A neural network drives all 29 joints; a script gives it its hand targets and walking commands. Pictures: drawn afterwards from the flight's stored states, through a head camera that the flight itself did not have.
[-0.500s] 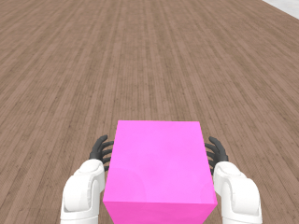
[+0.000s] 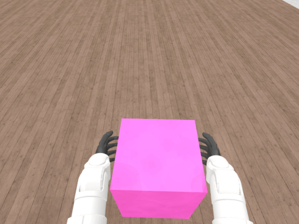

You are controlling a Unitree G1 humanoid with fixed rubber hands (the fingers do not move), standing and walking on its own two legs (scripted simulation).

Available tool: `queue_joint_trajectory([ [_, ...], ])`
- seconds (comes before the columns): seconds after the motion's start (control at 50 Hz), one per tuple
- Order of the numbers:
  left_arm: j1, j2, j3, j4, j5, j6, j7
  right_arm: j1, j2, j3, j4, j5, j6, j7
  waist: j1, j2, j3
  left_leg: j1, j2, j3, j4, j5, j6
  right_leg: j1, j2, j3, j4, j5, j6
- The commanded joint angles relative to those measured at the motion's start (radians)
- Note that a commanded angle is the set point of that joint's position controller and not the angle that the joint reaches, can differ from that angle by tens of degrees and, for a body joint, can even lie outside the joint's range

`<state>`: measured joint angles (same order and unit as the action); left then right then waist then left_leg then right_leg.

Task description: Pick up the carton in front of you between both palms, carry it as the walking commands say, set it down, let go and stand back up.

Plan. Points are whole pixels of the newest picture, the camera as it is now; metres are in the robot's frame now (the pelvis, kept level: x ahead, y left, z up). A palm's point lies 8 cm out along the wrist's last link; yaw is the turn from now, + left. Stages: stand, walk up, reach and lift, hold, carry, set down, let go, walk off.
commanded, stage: carry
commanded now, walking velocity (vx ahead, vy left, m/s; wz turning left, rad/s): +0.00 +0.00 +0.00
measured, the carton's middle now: (156, 170) +0.29 +0.00 -0.05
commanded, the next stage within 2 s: hold in 0.26 s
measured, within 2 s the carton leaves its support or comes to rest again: neither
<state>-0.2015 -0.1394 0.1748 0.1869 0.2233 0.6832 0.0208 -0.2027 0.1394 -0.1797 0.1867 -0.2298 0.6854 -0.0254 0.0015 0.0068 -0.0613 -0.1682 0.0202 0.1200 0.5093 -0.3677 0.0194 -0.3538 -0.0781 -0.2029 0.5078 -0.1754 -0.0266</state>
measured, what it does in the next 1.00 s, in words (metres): shifts its weight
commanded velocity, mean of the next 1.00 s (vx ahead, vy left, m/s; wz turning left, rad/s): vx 0.00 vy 0.00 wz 0.00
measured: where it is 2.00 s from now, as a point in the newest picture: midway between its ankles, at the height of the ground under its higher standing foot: outside the picture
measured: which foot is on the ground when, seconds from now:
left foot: down 0.00-1.00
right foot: down 0.00-1.00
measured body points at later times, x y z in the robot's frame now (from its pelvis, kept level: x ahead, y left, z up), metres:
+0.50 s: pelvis -0.02 +0.00 +0.01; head -0.03 -0.01 +0.46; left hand +0.26 +0.18 +0.03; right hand +0.28 -0.13 +0.03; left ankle -0.06 +0.10 -0.73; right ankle +0.05 -0.13 -0.73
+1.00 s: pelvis -0.05 -0.05 -0.01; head -0.06 -0.07 +0.44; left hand +0.26 +0.16 +0.02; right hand +0.31 -0.14 +0.02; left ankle -0.06 +0.10 -0.73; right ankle +0.05 -0.12 -0.73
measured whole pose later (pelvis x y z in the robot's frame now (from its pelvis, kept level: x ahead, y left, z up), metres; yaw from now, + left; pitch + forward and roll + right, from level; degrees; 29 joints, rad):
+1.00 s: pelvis -0.05 -0.05 -0.01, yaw +8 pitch -7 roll +0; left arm -0.53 -0.15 0.50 0.60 0.41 0.51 -0.10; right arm -0.51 0.22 -0.46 0.48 -0.38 0.59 -0.02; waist 0.01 0.05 0.11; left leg -0.15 -0.01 -0.08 0.60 -0.34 0.04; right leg -0.26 0.04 -0.01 0.55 -0.17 -0.02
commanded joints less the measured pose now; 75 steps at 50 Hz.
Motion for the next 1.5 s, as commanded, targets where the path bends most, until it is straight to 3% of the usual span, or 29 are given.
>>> queue_joint_trajectory([
  [0.0,-0.462,-0.859,-0.574,-0.082,-0.227,-0.049,-0.214,-0.464,0.849,0.584,-0.086,0.234,-0.050,0.222,-0.001,-0.003,-0.262,-0.041,0.122,-0.094,-0.085,0.265,0.016,0.216,-0.100,0.120,-0.031,0.213,-0.007],
  [0.12,-0.401,-0.863,-0.589,-0.128,-0.240,0.017,-0.209,-0.408,0.856,0.599,-0.134,0.247,0.017,0.217,-0.001,-0.005,-0.278,-0.039,0.122,-0.093,-0.065,0.307,0.016,0.215,-0.103,0.117,-0.018,0.252,-0.006],
  [0.24,-0.420,-0.859,-0.573,-0.122,-0.235,0.023,-0.211,-0.424,0.851,0.584,-0.128,0.241,0.024,0.218,-0.001,-0.003,-0.247,-0.062,0.123,-0.097,-0.079,0.278,0.017,0.201,-0.102,0.120,-0.028,0.219,-0.003],
  [0.26,-0.332,-0.892,-0.549,-0.094,-0.241,0.010,-0.211,-0.313,0.860,0.586,-0.153,0.259,0.024,0.213,-0.012,0.080,-0.128,-0.113,-0.064,-0.255,-0.149,0.601,0.006,0.510,0.159,0.276,-0.042,0.458,-0.024],
  [0.28,-0.332,-0.862,-0.536,-0.109,-0.218,-0.016,-0.193,-0.342,0.823,0.584,-0.177,0.247,0.004,0.204,0.013,0.090,-0.193,-0.124,-0.064,-0.253,-0.152,0.644,0.002,0.581,0.138,0.305,-0.043,0.560,-0.024],
  [0.32,-0.334,-0.830,-0.515,-0.110,-0.190,-0.032,-0.184,-0.362,0.822,0.579,-0.200,0.237,-0.006,0.198,0.015,0.034,-0.193,-0.010,-0.061,-0.263,-0.150,0.662,0.003,0.520,0.143,0.302,-0.066,0.525,0.000],
  [0.34,-0.296,-0.815,-0.492,-0.087,-0.174,-0.036,-0.171,-0.376,0.787,0.583,-0.199,0.238,-0.009,0.203,0.031,0.032,-0.196,0.017,-0.077,-0.250,-0.182,0.568,0.005,0.541,0.142,0.304,-0.066,0.548,0.014],
  [0.36,-0.339,-0.819,-0.499,-0.101,-0.178,-0.042,-0.176,-0.377,0.810,0.595,-0.197,0.235,-0.013,0.202,0.020,0.018,-0.189,-0.010,-0.071,-0.252,-0.187,0.522,0.005,0.549,0.158,0.289,-0.076,0.453,0.022],
  [0.42,-0.377,-0.833,-0.522,-0.096,-0.198,-0.045,-0.192,-0.380,0.827,0.590,-0.179,0.224,-0.016,0.200,0.004,0.011,-0.181,0.037,-0.077,-0.247,-0.195,0.507,0.000,0.505,0.176,0.274,-0.096,0.375,0.027],
  [0.46,-0.424,-0.847,-0.545,-0.092,-0.214,-0.043,-0.206,-0.377,0.838,0.572,-0.144,0.209,-0.018,0.199,-0.019,0.024,-0.158,-0.011,-0.074,-0.245,-0.205,0.427,-0.007,0.514,0.179,0.268,-0.105,0.287,0.013],
  [0.52,-0.453,-0.853,-0.536,-0.063,-0.217,-0.042,-0.222,-0.382,0.848,0.546,-0.112,0.187,-0.015,0.200,-0.029,0.021,-0.118,-0.074,-0.069,-0.245,-0.220,0.317,-0.001,0.534,0.173,0.269,-0.111,0.228,0.005],
  [0.62,-0.482,-0.872,-0.499,0.000,-0.198,-0.049,-0.232,-0.435,0.869,0.539,-0.078,0.187,-0.010,0.215,-0.013,0.038,-0.064,-0.220,-0.049,-0.252,-0.263,0.113,0.028,0.613,0.170,0.260,-0.093,0.150,0.015],
  [0.74,-0.564,-0.878,-0.443,0.066,-0.165,-0.074,-0.241,-0.545,0.904,0.533,-0.033,0.196,-0.014,0.236,0.015,0.032,-0.038,-0.306,-0.036,-0.247,-0.266,-0.032,0.062,0.650,0.159,0.265,-0.079,0.039,0.029],
  [0.82,-0.728,-0.850,-0.339,0.201,-0.108,-0.122,-0.278,-0.688,0.959,0.444,0.103,0.173,-0.038,0.242,0.022,0.008,-0.032,-0.307,-0.049,-0.219,-0.185,-0.115,0.076,0.582,0.139,0.310,-0.083,-0.174,0.040],
  [0.9,-0.880,-0.801,-0.162,0.390,-0.022,-0.187,-0.312,-0.807,0.987,0.288,0.302,0.101,-0.078,0.228,0.022,-0.043,-0.042,-0.286,-0.073,-0.199,-0.079,-0.100,0.076,0.471,0.108,0.368,-0.108,-0.332,0.057],
  [1.0,-0.866,-0.633,0.093,0.530,0.137,-0.242,-0.279,-0.793,0.816,-0.006,0.457,-0.053,-0.149,0.158,0.018,-0.036,0.002,-0.397,-0.088,-0.197,0.021,-0.070,0.064,0.323,0.111,0.370,-0.036,-0.295,0.053],
  [1.08,-0.845,-0.538,0.156,0.545,0.172,-0.319,-0.265,-0.760,0.693,-0.092,0.466,-0.106,-0.251,0.120,0.002,-0.016,-0.078,-0.545,-0.101,-0.194,0.115,-0.021,0.044,0.226,0.124,0.359,0.066,-0.163,0.045],
  [1.16,-0.846,-0.554,0.086,0.536,0.133,-0.434,-0.267,-0.772,0.700,-0.020,0.428,-0.084,-0.380,0.100,-0.003,-0.012,-0.233,-0.724,-0.126,-0.192,0.222,0.031,0.034,0.160,0.137,0.355,0.207,0.015,0.036],
  [1.24,-0.889,-0.636,-0.063,0.517,0.050,-0.550,-0.266,-0.848,0.782,0.147,0.404,-0.028,-0.504,0.089,0.007,-0.012,-0.476,-0.896,-0.152,-0.184,0.324,0.061,0.017,0.127,0.152,0.346,0.358,0.167,0.039],
  [1.3,-0.930,-0.716,-0.200,0.481,-0.021,-0.599,-0.258,-0.900,0.853,0.298,0.365,0.029,-0.557,0.086,0.014,-0.007,-0.724,-0.988,-0.172,-0.170,0.408,0.100,-0.004,0.130,0.166,0.336,0.470,0.272,0.042],
  [1.36,-0.967,-0.764,-0.315,0.411,-0.099,-0.610,-0.234,-0.937,0.863,0.411,0.284,0.085,-0.571,0.088,-0.001,-0.004,-0.969,-1.023,-0.186,-0.161,0.495,0.164,-0.023,0.082,0.183,0.307,0.576,0.351,0.043],
  [1.4,-0.977,-0.786,-0.361,0.389,-0.135,-0.598,-0.215,-0.935,0.853,0.449,0.269,0.105,-0.562,0.093,-0.016,-0.007,-1.042,-1.042,-0.189,-0.163,0.540,0.177,-0.032,-0.004,0.192,0.283,0.628,0.348,0.043],
  [1.48,-0.981,-0.838,-0.373,0.416,-0.150,-0.546,-0.195,-0.922,0.837,0.426,0.318,0.105,-0.519,0.124,-0.045,0.009,-0.980,-1.083,-0.187,-0.167,0.594,0.123,-0.043,-0.272,0.206,0.235,0.676,0.207,0.041],
])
